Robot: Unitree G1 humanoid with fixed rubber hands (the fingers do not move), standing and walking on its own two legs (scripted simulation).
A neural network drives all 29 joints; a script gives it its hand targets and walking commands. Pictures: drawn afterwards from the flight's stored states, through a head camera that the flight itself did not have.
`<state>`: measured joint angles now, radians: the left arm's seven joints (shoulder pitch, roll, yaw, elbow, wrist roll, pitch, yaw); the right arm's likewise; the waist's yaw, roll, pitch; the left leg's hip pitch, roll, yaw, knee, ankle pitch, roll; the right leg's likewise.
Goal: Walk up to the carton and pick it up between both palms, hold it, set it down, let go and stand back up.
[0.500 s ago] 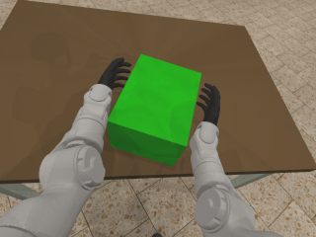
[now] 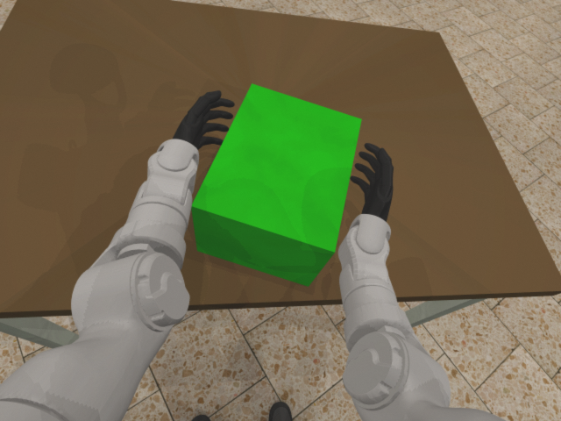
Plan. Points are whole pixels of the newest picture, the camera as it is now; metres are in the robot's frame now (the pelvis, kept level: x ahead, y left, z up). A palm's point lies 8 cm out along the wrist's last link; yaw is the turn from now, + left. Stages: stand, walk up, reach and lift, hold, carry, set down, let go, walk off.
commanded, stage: set down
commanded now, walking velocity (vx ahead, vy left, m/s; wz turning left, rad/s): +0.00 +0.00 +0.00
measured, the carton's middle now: (279, 184) +0.45 -0.06 +0.00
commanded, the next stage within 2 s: none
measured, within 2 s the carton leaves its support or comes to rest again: neither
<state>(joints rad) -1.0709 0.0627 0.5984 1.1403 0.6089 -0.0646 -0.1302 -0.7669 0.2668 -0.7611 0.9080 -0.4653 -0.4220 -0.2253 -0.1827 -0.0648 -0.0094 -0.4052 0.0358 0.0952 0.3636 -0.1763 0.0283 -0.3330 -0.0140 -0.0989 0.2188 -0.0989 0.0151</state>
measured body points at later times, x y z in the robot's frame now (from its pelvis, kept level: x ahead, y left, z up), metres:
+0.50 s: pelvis +0.01 +0.02 -0.02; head +0.11 +0.05 +0.42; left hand +0.51 +0.08 +0.02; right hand +0.39 -0.20 +0.01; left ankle -0.01 +0.10 -0.75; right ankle -0.02 -0.13 -0.75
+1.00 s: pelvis -0.04 +0.04 -0.02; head +0.02 +0.08 +0.43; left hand +0.49 +0.07 +0.13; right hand +0.36 -0.24 +0.13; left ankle -0.02 +0.11 -0.75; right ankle -0.02 -0.12 -0.75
